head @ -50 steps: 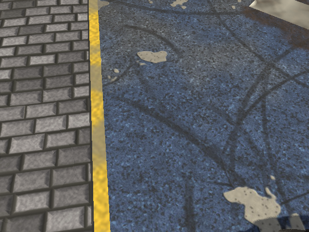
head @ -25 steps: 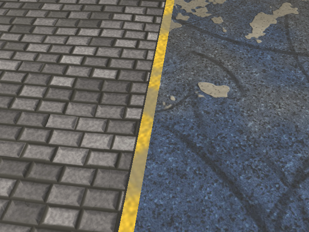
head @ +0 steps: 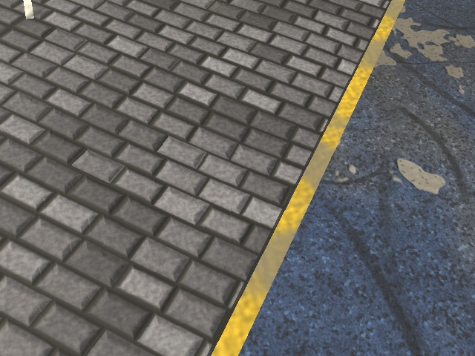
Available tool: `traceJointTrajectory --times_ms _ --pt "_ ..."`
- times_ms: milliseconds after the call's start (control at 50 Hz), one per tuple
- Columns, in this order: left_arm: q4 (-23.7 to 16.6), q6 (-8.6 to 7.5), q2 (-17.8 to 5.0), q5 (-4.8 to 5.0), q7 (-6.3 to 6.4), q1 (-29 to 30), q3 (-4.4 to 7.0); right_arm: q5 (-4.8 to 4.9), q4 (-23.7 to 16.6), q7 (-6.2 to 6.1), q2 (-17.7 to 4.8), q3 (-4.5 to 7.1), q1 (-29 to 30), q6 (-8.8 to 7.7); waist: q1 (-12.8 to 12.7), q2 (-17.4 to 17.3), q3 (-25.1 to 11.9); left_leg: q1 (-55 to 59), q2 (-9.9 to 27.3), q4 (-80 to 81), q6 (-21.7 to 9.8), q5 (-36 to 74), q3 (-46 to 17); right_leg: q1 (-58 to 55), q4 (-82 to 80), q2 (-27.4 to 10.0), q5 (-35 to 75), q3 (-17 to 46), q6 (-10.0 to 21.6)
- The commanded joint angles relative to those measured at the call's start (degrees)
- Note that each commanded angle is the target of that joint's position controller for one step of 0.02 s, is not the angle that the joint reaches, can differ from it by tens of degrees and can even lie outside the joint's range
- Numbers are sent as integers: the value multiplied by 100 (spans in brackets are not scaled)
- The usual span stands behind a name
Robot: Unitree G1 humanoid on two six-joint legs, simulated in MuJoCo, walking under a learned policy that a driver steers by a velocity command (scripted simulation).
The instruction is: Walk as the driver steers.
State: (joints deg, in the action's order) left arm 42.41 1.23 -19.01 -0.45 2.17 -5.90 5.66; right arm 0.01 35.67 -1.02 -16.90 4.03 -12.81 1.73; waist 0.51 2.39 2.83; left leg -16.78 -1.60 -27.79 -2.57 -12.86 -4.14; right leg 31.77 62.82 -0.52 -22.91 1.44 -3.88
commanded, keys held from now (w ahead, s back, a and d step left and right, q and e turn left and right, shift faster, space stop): no key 1.00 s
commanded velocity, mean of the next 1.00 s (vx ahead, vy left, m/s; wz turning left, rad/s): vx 0.00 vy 0.00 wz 0.14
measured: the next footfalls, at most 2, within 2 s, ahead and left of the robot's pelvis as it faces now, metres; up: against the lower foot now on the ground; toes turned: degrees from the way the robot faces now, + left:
right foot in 0.28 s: +0.06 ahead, -0.14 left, +0.00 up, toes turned +6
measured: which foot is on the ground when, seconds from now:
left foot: down 0.00-1.00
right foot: up 0.00-0.26, down 0.28-1.00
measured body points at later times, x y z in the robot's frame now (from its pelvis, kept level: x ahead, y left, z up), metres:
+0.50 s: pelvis +0.01 -0.03 -0.01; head +0.03 -0.04 +0.44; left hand +0.14 +0.24 -0.11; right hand +0.17 -0.28 -0.11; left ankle +0.01 +0.09 -0.74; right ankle +0.02 -0.15 -0.74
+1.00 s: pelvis +0.02 -0.04 +0.00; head +0.03 -0.05 +0.45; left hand +0.11 +0.22 -0.13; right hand +0.14 -0.30 -0.13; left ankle +0.01 +0.09 -0.74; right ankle +0.02 -0.15 -0.74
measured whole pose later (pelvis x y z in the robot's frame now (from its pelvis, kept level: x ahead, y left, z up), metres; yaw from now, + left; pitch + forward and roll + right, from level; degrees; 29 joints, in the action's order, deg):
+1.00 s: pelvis +0.02 -0.04 +0.00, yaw +6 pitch -2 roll +0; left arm 49.9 -1.4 -14.2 -0.4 -0.1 -10.5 0.5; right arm -0.6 48.3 -2.7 -13.5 2.8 -12.7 1.4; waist -0.3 -0.2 2.2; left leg -11.4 -2.1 -27.9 1.5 -14.7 -8.5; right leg 9.9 28.1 1.6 -16.5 0.2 1.6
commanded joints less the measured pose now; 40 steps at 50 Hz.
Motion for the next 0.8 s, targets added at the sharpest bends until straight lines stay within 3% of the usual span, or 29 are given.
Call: traceJointTrajectory --times_ms 20,100,180,240,260,280,300,320,340,380,420,580,800 --pt "-376 -99 -376 44 -12 54 89 6 -441 -97 -873 217 279 -94 -98 -1013 -843 1056 1226 756 -1002 2130 -1375 352 -157 5 337 198 -90" --pt "-403 -102 -235 59 -86 202 -8 -22 -383 -113 -889 209 213 -52 71 -1119 -844 1040 1229 652 -1020 1802 -1472 -192 -1306 -46 306 168 -125" --pt "-425 -129 -299 101 -158 156 -24 -46 -320 -26 -891 171 284 -7 150 -1148 -698 684 1267 563 -1097 1732 -1740 -882 -2068 -21 60 75 -27" --pt "-341 -198 -179 83 -227 -141 -63 29 -259 1 -710 77 509 2 -101 -1023 -675 531 1067 325 -895 1737 -1776 -1650 -3516 23 841 -21 128" --pt "-312 -232 -175 10 -243 -258 -81 43 -207 -2 -601 35 435 -20 -175 -878 -688 335 909 295 -658 1426 -1722 -2161 -4197 -69 1716 70 236" --pt "-348 -253 -468 -92 -225 -359 -45 -57 -172 -9 -449 -11 231 -64 -51 -389 -823 32 596 -55 -306 705 -1437 -2694 -4207 -683 2739 605 441" --pt "-366 -244 -782 -134 -212 -122 -6 -108 -111 16 -391 -6 -169 -122 382 558 -772 -209 -27 -356 12 -408 -717 -2603 -4057 -1234 3381 1130 939" --pt "-374 -256 -413 -119 -225 77 -103 -164 -96 -3 -466 -5 -23 -130 305 815 -749 185 49 -218 251 -659 -516 -2028 -4261 -1418 2686 1398 1344" --pt "-413 -282 -214 -94 -244 242 -171 -159 -71 -12 -573 28 153 -119 246 689 -613 348 111 -105 304 -333 -508 -1929 -4304 -1148 2051 1204 1219" --pt "-369 -339 -303 -65 -252 120 -170 -140 -59 -30 -556 45 390 -45 63 541 -514 421 109 -60 249 228 -538 -1894 -4248 -757 1419 845 846" --pt "-314 -381 -319 -54 -229 2 -189 -103 -12 -8 -476 33 346 -22 39 351 -429 465 156 55 177 473 -607 -1866 -4157 -608 1260 655 694" --pt "-230 -313 -190 -24 -190 -180 -281 -82 283 -40 -366 38 179 -100 -97 -293 -389 429 208 180 205 828 -710 -2021 -3889 -360 1259 400 648" --pt "97 -320 -134 -6 -223 -255 -349 -68 630 -142 -368 41 -3 -107 -70 -276 -340 664 243 189 246 1063 -715 -1959 -3934 -242 1348 312 622"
